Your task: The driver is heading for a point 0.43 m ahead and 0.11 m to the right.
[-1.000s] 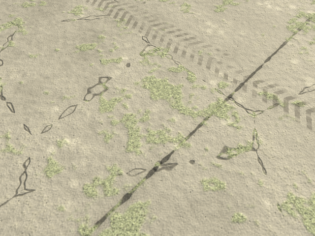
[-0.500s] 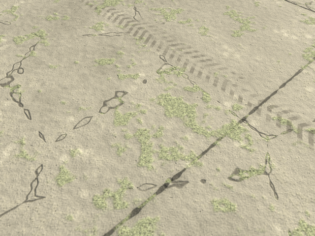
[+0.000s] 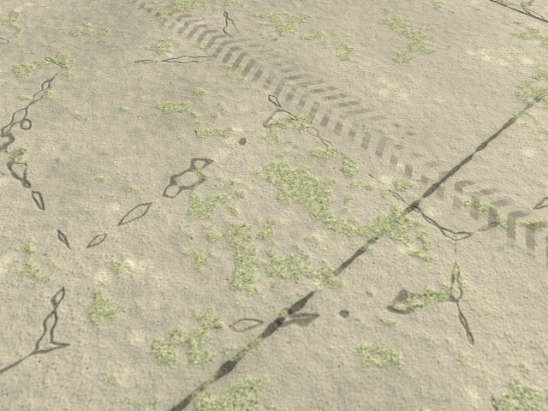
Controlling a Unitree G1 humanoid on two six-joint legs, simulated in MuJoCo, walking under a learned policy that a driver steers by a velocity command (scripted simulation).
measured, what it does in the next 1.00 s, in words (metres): lifts its right foot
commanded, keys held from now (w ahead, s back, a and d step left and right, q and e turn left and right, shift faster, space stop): shift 0.64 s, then w+shift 0.26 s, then w+e+shift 0.10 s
